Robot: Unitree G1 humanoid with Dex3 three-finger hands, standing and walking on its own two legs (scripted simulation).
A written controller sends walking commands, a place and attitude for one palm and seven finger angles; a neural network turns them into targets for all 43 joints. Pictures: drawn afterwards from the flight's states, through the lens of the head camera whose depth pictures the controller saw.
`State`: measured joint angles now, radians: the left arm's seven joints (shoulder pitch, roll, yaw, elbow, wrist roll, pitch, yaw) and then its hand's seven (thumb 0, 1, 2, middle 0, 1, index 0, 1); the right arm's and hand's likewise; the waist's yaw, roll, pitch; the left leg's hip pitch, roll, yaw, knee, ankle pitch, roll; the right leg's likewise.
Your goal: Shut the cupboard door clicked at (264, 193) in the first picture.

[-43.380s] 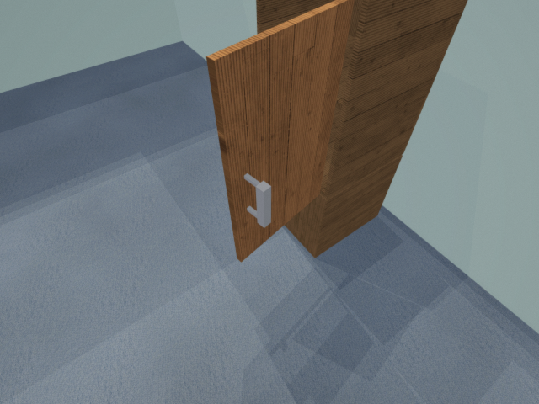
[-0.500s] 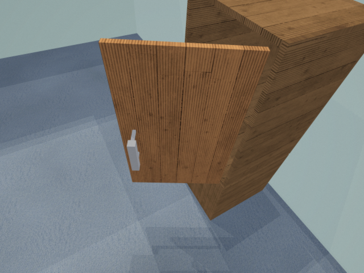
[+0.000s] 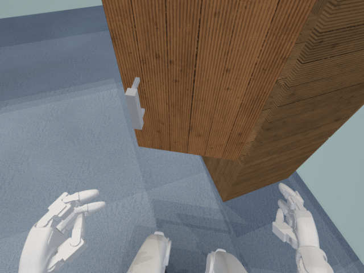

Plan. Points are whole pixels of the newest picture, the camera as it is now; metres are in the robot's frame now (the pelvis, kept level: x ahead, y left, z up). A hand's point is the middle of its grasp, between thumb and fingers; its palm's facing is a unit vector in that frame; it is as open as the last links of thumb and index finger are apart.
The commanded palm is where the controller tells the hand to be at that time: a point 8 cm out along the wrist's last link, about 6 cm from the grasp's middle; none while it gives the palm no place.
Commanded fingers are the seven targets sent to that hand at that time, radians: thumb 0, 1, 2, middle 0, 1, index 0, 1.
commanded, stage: raise the hand and make a fist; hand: left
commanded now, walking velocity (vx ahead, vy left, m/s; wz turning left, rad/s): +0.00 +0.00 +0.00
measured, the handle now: (137, 104) +0.49 +0.19 +0.04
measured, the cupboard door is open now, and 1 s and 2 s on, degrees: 61 61 61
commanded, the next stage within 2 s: bring the fist close to the handle in 1.38 s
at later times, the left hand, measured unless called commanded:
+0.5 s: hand (90, 218) +0.20 +0.20 +0.05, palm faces -0.02 -1.00 -0.01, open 3.5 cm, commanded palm +0.17 +0.26 +0.06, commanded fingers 0.00 0.90 0.90 -1.15 -1.34 -1.15 -1.34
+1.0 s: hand (84, 199) +0.23 +0.22 +0.05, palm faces -0.02 -1.00 -0.02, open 3.1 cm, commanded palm +0.21 +0.28 +0.06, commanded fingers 0.00 0.90 0.90 -1.30 -1.50 -1.30 -1.50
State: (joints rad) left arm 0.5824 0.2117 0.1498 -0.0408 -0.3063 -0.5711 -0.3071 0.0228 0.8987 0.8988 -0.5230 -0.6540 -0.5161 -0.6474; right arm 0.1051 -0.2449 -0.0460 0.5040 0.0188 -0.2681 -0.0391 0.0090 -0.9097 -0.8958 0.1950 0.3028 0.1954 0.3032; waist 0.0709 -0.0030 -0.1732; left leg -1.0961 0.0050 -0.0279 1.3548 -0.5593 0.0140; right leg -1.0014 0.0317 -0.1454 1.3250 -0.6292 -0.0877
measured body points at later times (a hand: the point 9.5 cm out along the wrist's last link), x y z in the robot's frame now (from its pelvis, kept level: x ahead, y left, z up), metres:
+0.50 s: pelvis +0.00 +0.02 +0.00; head +0.08 +0.03 +0.45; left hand +0.19 +0.26 +0.05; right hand +0.16 -0.25 -0.07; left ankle +0.05 +0.11 -0.61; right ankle +0.01 -0.07 -0.61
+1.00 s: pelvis +0.00 +0.04 +0.01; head +0.08 +0.06 +0.45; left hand +0.23 +0.28 +0.05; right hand +0.20 -0.19 -0.06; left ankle +0.05 +0.11 -0.61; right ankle +0.01 -0.07 -0.61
